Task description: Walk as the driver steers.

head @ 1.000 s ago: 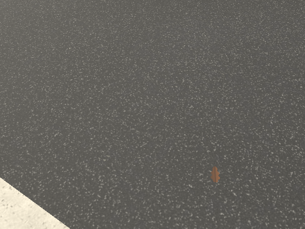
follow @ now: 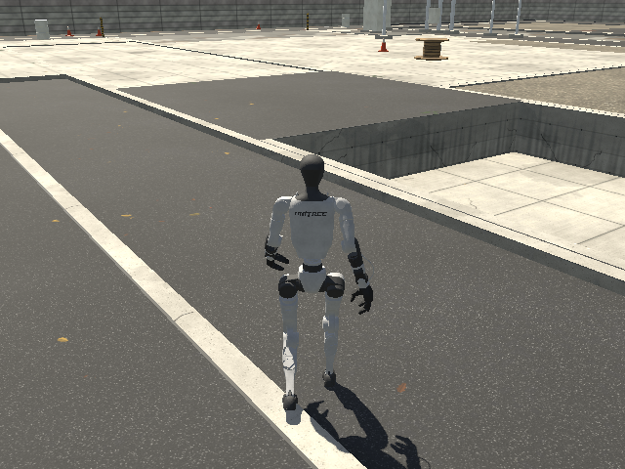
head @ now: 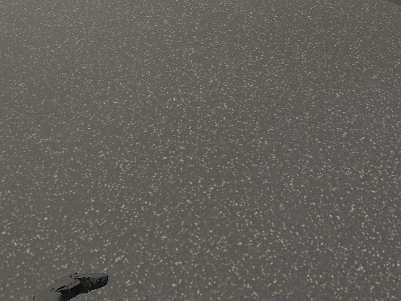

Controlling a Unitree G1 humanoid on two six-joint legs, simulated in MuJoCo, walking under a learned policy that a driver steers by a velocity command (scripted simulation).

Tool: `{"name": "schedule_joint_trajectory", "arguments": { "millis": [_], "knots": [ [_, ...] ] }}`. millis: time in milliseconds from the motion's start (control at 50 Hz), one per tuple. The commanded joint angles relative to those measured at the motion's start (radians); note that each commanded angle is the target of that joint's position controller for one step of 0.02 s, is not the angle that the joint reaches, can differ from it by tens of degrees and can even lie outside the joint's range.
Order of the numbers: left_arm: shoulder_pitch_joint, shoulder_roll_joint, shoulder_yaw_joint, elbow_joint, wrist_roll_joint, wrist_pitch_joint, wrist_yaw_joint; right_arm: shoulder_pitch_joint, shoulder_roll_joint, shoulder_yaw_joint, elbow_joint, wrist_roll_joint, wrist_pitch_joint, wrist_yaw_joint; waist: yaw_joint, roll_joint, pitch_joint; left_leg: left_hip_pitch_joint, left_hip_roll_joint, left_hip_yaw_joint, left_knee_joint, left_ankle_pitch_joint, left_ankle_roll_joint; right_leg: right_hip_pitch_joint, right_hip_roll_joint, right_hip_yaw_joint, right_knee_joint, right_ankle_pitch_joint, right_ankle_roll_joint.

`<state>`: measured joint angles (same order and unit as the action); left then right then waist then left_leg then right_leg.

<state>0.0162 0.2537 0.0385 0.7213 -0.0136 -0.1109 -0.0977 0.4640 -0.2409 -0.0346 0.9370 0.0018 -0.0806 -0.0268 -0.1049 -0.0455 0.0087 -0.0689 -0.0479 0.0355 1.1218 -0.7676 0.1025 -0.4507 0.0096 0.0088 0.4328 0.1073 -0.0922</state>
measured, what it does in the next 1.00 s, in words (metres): walks ahead, turning right: left foot, then right foot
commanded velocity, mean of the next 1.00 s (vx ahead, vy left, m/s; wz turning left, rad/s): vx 0.49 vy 0.00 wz -0.34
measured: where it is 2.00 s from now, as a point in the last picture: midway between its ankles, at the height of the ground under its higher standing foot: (237, 241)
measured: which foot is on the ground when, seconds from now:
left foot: down 0.00-0.00, up 0.02-0.38, down 0.40-0.90, up 0.92-1.00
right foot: down 0.00-0.40, up 0.42-0.88, down 0.90-1.00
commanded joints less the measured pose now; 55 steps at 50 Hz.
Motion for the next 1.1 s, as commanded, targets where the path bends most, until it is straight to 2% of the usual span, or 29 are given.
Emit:
{"name": "schedule_joint_trajectory", "arguments": {
  "millis": [20, 40, 60, 80, 100, 120, 140, 180, 240, 340, 400, 420, 440, 460, 480, 500, 560, 640, 740, 840, 880, 900, 920, 940, 960, 980, 1000, 1040, 1100],
  "knots": [
    [0.494, 0.206, 0.059, 0.093, 0.020, 0.013, 0.024, 0.136, -0.091, 0.004, -0.062, 0.008, -0.067, 0.038, 0.188, -0.170, -0.416, -0.786, 0.016, -0.120, 0.750, 0.039, -0.077, 1.095, -0.351, 0.485, 0.270, 0.700, -0.317],
    [0.534, 0.238, 0.086, 0.105, -0.003, 0.032, 0.035, 0.047, -0.159, -0.005, -0.114, 0.050, -0.080, 0.039, 0.257, -0.133, -0.497, -0.900, 0.042, -0.166, 0.710, 0.113, -0.115, 1.149, -0.390, 0.652, 0.111, 0.218, -0.389],
    [0.447, 0.214, 0.083, 0.067, 0.007, 0.041, 0.065, -0.115, -0.154, -0.006, -0.168, 0.061, -0.092, 0.028, 0.255, -0.005, -0.389, -0.959, 0.094, -0.185, 0.534, 0.306, -0.100, 1.004, -0.362, 0.686, -0.033, -0.185, -0.327],
    [0.291, 0.161, 0.064, 0.032, 0.010, 0.041, 0.074, -0.226, -0.156, -0.012, -0.187, 0.036, -0.083, 0.004, 0.208, 0.136, -0.215, -0.921, 0.107, -0.138, 0.472, 0.386, -0.111, 0.745, -0.326, 0.658, -0.124, -0.230, -0.280],
    [0.223, 0.176, 0.058, 0.014, 0.022, 0.027, 0.079, -0.203, -0.152, -0.014, -0.201, 0.019, -0.073, -0.009, 0.137, 0.108, -0.168, -0.848, 0.124, -0.157, 0.449, 0.400, -0.129, 0.553, -0.356, 0.713, -0.143, -0.156, -0.312],
    [0.162, 0.153, 0.050, -0.002, 0.018, 0.012, 0.078, -0.178, -0.168, -0.028, -0.194, 0.003, -0.058, -0.012, 0.073, 0.138, -0.086, -0.743, 0.163, -0.192, 0.247, 0.447, -0.146, 0.352, -0.290, 0.616, -0.173, -0.076, -0.289],
    [0.140, 0.136, 0.048, -0.002, 0.010, 0.015, 0.078, -0.171, -0.149, -0.033, -0.196, -0.011, -0.045, -0.017, 0.045, 0.078, -0.010, -0.665, 0.176, -0.168, 0.092, 0.440, -0.161, 0.207, -0.217, 0.477, -0.188, -0.029, -0.253],
    [0.149, 0.138, 0.049, -0.010, 0.008, 0.017, 0.088, -0.244, -0.098, -0.025, -0.227, -0.032, -0.038, -0.019, 0.062, 0.024, -0.001, -0.519, 0.148, -0.098, -0.173, 0.542, -0.182, 0.048, -0.116, 0.319, -0.203, 0.097, -0.205],
    [0.254, 0.170, 0.067, 0.014, -0.010, 0.040, 0.110, -0.352, -0.049, -0.010, -0.257, -0.016, -0.044, 0.001, 0.124, -0.015, -0.062, -0.346, 0.063, -0.071, -0.474, 0.840, -0.179, 0.046, -0.061, 0.252, -0.186, 0.049, -0.151],
    [0.332, 0.140, 0.072, 0.024, -0.023, 0.068, 0.116, -0.442, -0.116, -0.036, -0.301, 0.000, -0.042, 0.018, 0.137, -0.034, -0.043, -0.331, 0.047, -0.135, -0.639, 0.797, -0.136, 0.215, -0.102, 0.406, -0.083, -0.190, -0.102],
    [0.315, 0.097, 0.059, -0.007, -0.006, 0.068, 0.111, -0.276, -0.177, -0.066, -0.272, -0.009, -0.058, 0.015, 0.039, -0.017, -0.141, -0.034, 0.120, -0.163, -0.673, 0.704, -0.052, 0.177, -0.042, 0.380, 0.151, -0.195, -0.046],
    [0.340, 0.038, 0.040, -0.024, 0.010, 0.063, 0.108, -0.130, -0.231, -0.080, -0.257, -0.017, -0.055, 0.009, -0.004, 0.118, -0.265, 0.221, 0.295, -0.340, -0.660, 0.692, 0.007, 0.034, 0.050, 0.259, 0.436, -0.453, -0.002],
    [0.464, 0.038, 0.031, -0.053, -0.027, 0.057, 0.107, -0.057, -0.288, -0.095, -0.213, -0.016, -0.045, 0.016, 0.050, 0.432, -0.354, 0.426, 0.493, -0.790, -0.748, 0.435, 0.162, -0.262, 0.106, 0.173, 0.726, -0.726, 0.036],
    [0.439, 0.138, 0.048, -0.028, -0.028, 0.061, 0.111, -0.108, -0.195, -0.077, -0.246, -0.002, -0.042, 0.019, 0.029, 0.274, -0.270, 0.357, 0.467, -0.799, -0.791, 0.250, 0.135, -0.354, 0.024, 0.187, 0.839, -0.659, 0.053],
    [0.333, 0.178, 0.061, -0.044, -0.017, 0.069, 0.111, -0.161, -0.147, -0.063, -0.256, -0.002, -0.037, 0.016, 0.010, 0.181, -0.148, 0.235, 0.418, -0.631, -0.803, 0.302, 0.090, -0.375, -0.004, 0.162, 0.861, -0.555, 0.064],
    [0.286, 0.162, 0.062, -0.055, -0.009, 0.075, 0.113, -0.215, -0.135, -0.054, -0.261, -0.014, -0.031, 0.017, 0.032, 0.111, -0.085, 0.115, 0.373, -0.517, -0.825, 0.442, 0.073, -0.337, -0.034, 0.139, 0.841, -0.488, 0.072],
    [0.275, 0.109, 0.061, -0.077, -0.012, 0.084, 0.103, -0.253, -0.103, -0.043, -0.236, -0.017, -0.032, 0.023, 0.083, 0.149, -0.016, -0.053, 0.293, -0.320, -0.900, 0.614, 0.068, -0.256, -0.086, 0.109, 0.747, -0.422, 0.078],
    [0.217, 0.064, 0.045, -0.102, -0.001, 0.083, 0.102, -0.221, -0.142, -0.058, -0.186, -0.006, -0.041, 0.031, 0.091, 0.116, -0.011, -0.054, 0.300, -0.216, -0.955, 0.767, 0.114, -0.271, -0.094, 0.106, 0.577, -0.330, 0.094],
    [0.069, 0.044, 0.024, -0.128, 0.002, 0.060, 0.079, -0.188, -0.182, -0.065, -0.140, 0.016, -0.024, 0.028, 0.052, 0.111, 0.005, -0.060, 0.257, -0.079, -0.955, 0.821, 0.085, -0.168, -0.089, 0.024, 0.272, -0.115, 0.092],
    [-0.034, 0.078, 0.030, -0.169, -0.008, 0.042, 0.064, -0.105, -0.217, -0.070, -0.082, 0.035, -0.002, 0.034, 0.039, 0.140, 0.040, 0.020, 0.310, -0.131, -0.888, 0.847, 0.072, -0.093, -0.050, -0.007, 0.115, -0.220, 0.051],
    [0.110, 0.125, 0.056, -0.127, 0.000, 0.036, 0.069, -0.124, -0.226, -0.068, -0.073, 0.042, 0.005, 0.031, 0.135, 0.137, -0.033, -0.003, 0.278, -0.104, -0.731, 1.041, 0.037, 0.150, -0.007, -0.037, 0.021, -0.202, 0.015],
    [0.263, 0.183, 0.083, -0.084, 0.010, 0.035, 0.080, -0.123, -0.192, -0.053, -0.075, 0.034, 0.002, 0.031, 0.205, 0.116, -0.139, -0.107, 0.222, -0.063, -0.538, 1.031, 0.001, 0.406, -0.045, 0.001, 0.043, -0.169, -0.017],
    [0.428, 0.272, 0.104, -0.066, 0.032, 0.042, 0.096, -0.107, -0.104, -0.023, -0.111, 0.004, -0.008, 0.032, 0.248, -0.051, -0.307, -0.396, 0.129, 0.000, -0.175, 0.677, -0.062, 0.749, -0.306, 0.306, 0.060, -0.177, -0.105],
    [0.425, 0.282, 0.097, -0.064, 0.038, 0.046, 0.092, -0.027, -0.070, -0.009, -0.110, 0.018, -0.023, 0.032, 0.207, -0.233, -0.408, -0.600, 0.025, -0.098, 0.050, 0.157, -0.090, 0.836, -0.463, 0.655, -0.065, -0.199, -0.215],
    [0.383, 0.193, 0.073, -0.064, 0.032, 0.046, 0.090, -0.076, -0.174, -0.041, -0.098, 0.040, -0.020, 0.031, 0.218, -0.117, -0.290, -0.667, 0.070, -0.163, 0.142, 0.189, -0.098, 0.736, -0.422, 0.547, -0.073, -0.126, -0.189],
    [0.311, 0.154, 0.059, -0.065, 0.025, 0.042, 0.088, -0.124, -0.183, -0.046, -0.113, 0.041, -0.016, 0.027, 0.189, -0.104, -0.181, -0.676, 0.102, -0.139, 0.131, 0.256, -0.101, 0.618, -0.381, 0.368, -0.072, 0.054, -0.156],
    [0.242, 0.120, 0.049, -0.064, 0.025, 0.037, 0.082, -0.142, -0.166, -0.048, -0.105, 0.029, -0.006, 0.018, 0.151, -0.054, -0.136, -0.637, 0.132, -0.126, 0.094, 0.306, -0.112, 0.513, -0.332, 0.260, -0.085, 0.178, -0.132],
    [0.157, 0.082, 0.043, -0.057, 0.026, 0.026, 0.077, -0.119, -0.140, -0.055, -0.098, 0.024, 0.030, 0.010, 0.089, -0.073, -0.083, -0.528, 0.156, -0.118, 0.039, 0.381, -0.128, 0.347, -0.283, 0.117, -0.138, 0.283, -0.105],
    [0.110, 0.109, 0.055, -0.037, 0.036, 0.019, 0.097, -0.139, -0.094, -0.052, -0.130, 0.019, 0.062, 0.007, 0.056, -0.061, -0.053, -0.513, 0.145, -0.096, -0.032, 0.481, -0.153, 0.265, -0.287, 0.007, -0.189, 0.360, -0.123]
  ]
}}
